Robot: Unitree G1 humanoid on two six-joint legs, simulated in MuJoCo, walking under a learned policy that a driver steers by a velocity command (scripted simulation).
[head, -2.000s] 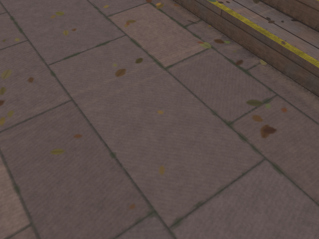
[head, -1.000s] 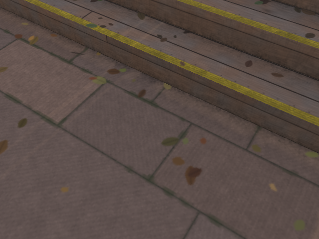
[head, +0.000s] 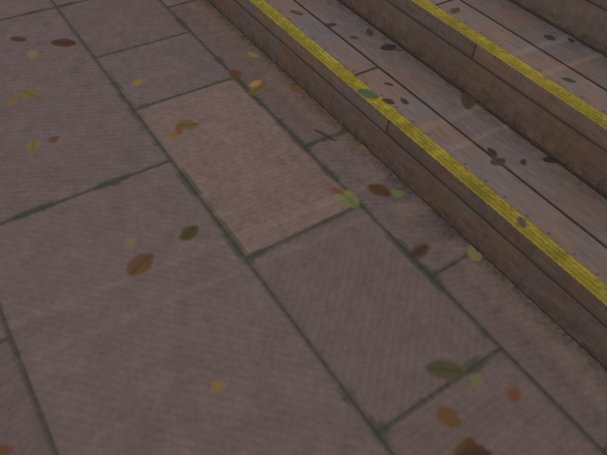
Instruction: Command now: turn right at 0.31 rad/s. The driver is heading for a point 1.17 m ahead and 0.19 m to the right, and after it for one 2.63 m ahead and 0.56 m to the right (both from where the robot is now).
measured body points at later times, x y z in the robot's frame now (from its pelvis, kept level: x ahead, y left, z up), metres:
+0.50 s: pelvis +0.04 -0.08 +0.01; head +0.05 -0.12 +0.46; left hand +0.17 +0.17 -0.09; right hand +0.12 -0.39 -0.10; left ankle +0.17 +0.07 -0.67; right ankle -0.05 -0.13 -0.74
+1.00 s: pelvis +0.20 -0.11 -0.01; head +0.25 -0.12 +0.44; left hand +0.41 +0.12 -0.11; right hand +0.30 -0.42 -0.11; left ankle +0.31 -0.05 -0.74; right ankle +0.20 -0.27 -0.69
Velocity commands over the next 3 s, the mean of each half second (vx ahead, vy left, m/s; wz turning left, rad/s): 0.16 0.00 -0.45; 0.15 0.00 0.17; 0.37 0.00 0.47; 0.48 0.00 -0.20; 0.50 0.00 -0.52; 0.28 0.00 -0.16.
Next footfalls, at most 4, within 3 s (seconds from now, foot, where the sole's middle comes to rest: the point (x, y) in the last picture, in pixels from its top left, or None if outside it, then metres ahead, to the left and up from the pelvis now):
0.30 right None -0.01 -0.14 -0.78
0.74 left None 0.35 -0.06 -0.78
1.16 right None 0.30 -0.28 -0.78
1.62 left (296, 442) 0.54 0.03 -0.78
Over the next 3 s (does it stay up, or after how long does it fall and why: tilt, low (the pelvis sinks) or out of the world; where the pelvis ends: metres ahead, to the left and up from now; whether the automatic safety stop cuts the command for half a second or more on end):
stays up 1.07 -0.13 -0.01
